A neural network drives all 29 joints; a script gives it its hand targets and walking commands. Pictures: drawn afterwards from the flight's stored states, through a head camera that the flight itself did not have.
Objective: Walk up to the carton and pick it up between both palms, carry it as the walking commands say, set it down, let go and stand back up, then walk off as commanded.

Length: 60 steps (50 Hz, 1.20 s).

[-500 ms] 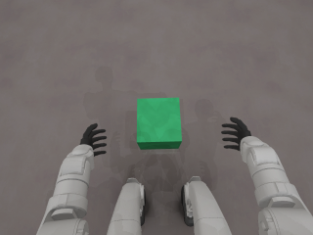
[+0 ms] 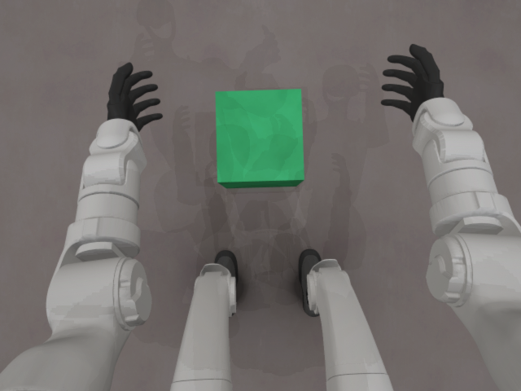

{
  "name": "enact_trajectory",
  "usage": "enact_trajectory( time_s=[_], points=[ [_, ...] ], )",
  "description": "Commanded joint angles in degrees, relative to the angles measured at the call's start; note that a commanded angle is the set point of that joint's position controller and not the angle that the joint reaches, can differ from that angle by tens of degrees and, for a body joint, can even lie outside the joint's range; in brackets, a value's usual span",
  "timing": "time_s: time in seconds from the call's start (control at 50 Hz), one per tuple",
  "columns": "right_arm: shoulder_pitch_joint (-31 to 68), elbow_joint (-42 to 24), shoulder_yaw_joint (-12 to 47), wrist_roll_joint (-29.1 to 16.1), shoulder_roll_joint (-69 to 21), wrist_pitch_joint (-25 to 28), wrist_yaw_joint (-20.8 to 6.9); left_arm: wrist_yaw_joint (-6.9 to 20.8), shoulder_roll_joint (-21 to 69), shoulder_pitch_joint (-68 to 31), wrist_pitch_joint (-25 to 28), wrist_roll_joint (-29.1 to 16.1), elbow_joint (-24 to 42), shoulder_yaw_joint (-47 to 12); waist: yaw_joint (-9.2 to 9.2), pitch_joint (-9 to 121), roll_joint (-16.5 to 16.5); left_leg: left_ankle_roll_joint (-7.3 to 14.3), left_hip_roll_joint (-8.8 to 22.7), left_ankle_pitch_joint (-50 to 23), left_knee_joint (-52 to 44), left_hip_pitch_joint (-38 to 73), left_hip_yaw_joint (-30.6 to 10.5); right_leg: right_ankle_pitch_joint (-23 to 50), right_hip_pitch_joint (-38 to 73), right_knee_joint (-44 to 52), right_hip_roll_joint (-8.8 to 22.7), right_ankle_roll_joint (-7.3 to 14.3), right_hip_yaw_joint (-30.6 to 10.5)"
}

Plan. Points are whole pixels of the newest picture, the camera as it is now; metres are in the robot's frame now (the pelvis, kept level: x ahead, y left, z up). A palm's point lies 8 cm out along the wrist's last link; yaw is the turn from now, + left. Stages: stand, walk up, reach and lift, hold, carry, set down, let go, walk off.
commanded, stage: reach and lift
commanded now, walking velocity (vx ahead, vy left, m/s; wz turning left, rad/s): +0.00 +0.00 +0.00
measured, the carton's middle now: (259, 143) +0.54 +0.02 -0.56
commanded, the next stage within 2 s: none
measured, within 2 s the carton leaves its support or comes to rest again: neither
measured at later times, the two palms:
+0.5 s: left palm (141, 90) +0.53 +0.20 -0.14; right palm (403, 75) +0.54 -0.21 -0.14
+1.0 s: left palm (172, 120) +0.53 +0.20 -0.30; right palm (363, 108) +0.54 -0.20 -0.30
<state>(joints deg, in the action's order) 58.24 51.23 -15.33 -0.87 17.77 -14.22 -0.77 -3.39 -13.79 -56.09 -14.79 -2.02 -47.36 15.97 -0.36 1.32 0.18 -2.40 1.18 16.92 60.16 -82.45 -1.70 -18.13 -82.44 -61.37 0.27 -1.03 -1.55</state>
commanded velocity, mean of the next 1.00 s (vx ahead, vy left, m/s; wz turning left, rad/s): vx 0.00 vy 0.00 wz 0.00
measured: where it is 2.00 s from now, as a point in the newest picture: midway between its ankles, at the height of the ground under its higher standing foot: (269, 295)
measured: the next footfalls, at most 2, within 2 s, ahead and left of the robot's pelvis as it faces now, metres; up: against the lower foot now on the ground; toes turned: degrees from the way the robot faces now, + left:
none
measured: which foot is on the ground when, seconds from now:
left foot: down 0.00-1.00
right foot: down 0.00-1.00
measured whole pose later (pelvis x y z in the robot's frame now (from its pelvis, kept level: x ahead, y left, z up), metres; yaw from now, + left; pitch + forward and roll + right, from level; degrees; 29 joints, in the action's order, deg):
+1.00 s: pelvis -0.02 +0.01 -0.17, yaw +0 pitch +49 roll +1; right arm 77.9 55.5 -14.8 -3.2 21.2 -10.1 2.4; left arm -6.0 -17.6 -75.6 -10.5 -4.0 -51.9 15.2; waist -0.3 -2.3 0.0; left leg -3.5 -1.5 29.0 100.0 -120.5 -3.3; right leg -30.1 -120.3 -101.1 -1.5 -2.7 -3.6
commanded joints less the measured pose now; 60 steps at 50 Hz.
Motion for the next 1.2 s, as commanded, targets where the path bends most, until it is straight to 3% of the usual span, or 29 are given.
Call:
enact_trajectory(
  time_s=[0.0, 0.18, 0.36, 0.48, 0.62, 0.74, 0.88, 1.18],
  points=[
    [17.7, -5.5, -1.0, 0.1, 7.7, 2.9, -0.1, 0.5, -7.5, -17.2, 3.0, 0.2, 4.6, 1.6, -0.31, 55.6, 1.3, -0.2, -5.5, -14.8, -1.9, 25.6, 5.3, 16.9, 28.0, 3.7, -4.5, -0.7, 3.3],
    [22.9, -5.5, -3.2, 2.4, 7.8, 5.1, -0.4, 1.7, -8.3, -21.7, 6.0, 3.1, 4.4, 5.5, -0.47, 63.2, 1.5, 0.4, -5.5, -25.0, -1.5, 26.1, 5.3, 27.6, 30.9, 2.6, -4.6, -0.9, 2.5],
    [18.5, -7.2, -6.7, 5.5, 5.6, 7.2, -1.8, 3.0, -4.5, -18.1, 7.7, 6.1, 6.1, 7.3, 0.39, 62.4, 0.4, 0.2, -4.7, -33.5, -0.6, 26.8, 3.5, 31.8, 22.1, 2.2, -4.1, -1.0, 3.4],
    [20.8, -6.0, -6.5, 5.6, 4.9, 7.6, -1.9, 2.5, -4.4, -19.8, 8.2, 6.5, 4.7, 7.6, -0.23, 58.5, 1.2, -0.1, -4.9, -24.9, 4.3, 15.4, 4.3, 25.3, 13.8, -2.8, -3.9, -1.2, 3.7],
    [27.1, -2.7, -4.4, 3.6, 6.5, 6.1, 0.2, 1.2, -7.5, -25.9, 7.4, 4.2, 2.0, 6.4, -0.38, 60.6, 1.9, -0.7, -5.9, -13.9, 14.6, 7.0, 6.5, 15.5, 8.9, -12.7, -4.4, -1.9, 5.1],
    [30.7, -3.5, -3.1, 1.6, 9.2, 5.7, 1.8, -0.6, -8.8, -30.0, 6.3, 1.3, 3.1, 3.1, 0.49, 66.7, 0.4, -1.1, -5.8, -12.5, 23.5, 6.5, 7.0, 12.7, 4.2, -21.5, -4.7, -1.6, 6.5],
    [34.2, -3.5, -0.8, -1.3, 10.9, 5.1, 3.1, -2.4, -10.5, -33.3, 5.3, -1.2, 3.1, 0.2, 0.3, 66.6, 0.2, -1.1, -5.2, -8.1, 31.1, 0.9, 7.5, 9.1, 0.5, -30.0, -4.2, -1.5, 6.6],
    [39.5, 4.0, 3.5, -5.7, 12.4, 7.2, 4.6, -3.3, -12.4, -38.6, 7.9, -4.5, -4.6, -2.4, 0.13, 57.8, 1.2, -0.7, -4.0, -4.8, 44.0, -8.1, 6.5, 6.0, -7.6, -43.1, -2.7, -1.4, 5.0]
  ],
)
